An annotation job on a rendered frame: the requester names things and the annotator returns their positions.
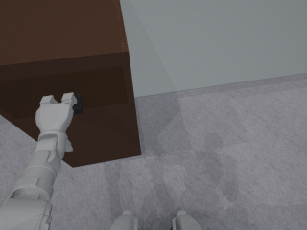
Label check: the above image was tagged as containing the handle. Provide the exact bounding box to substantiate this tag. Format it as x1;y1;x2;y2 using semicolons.
72;92;83;115

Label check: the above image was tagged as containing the cabinet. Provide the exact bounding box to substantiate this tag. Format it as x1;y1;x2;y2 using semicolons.
0;0;142;168

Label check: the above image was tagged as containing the robot left forearm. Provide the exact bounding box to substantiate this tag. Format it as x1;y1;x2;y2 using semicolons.
0;130;66;212

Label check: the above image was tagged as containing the robot thigh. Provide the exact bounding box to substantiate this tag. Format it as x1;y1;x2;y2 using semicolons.
171;214;202;230
108;214;139;230

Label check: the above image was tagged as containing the robot right thigh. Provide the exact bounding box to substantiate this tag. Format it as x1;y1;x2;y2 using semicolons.
171;214;202;230

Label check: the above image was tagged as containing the left robot hand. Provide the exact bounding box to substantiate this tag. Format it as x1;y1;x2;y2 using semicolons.
35;92;77;152

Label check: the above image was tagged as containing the robot left thigh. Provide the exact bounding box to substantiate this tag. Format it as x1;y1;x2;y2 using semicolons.
108;214;139;230

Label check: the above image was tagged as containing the left robot upper arm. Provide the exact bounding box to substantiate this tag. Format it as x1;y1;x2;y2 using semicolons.
0;198;53;230

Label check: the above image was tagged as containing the drawer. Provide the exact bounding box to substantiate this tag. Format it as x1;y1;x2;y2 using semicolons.
0;65;129;120

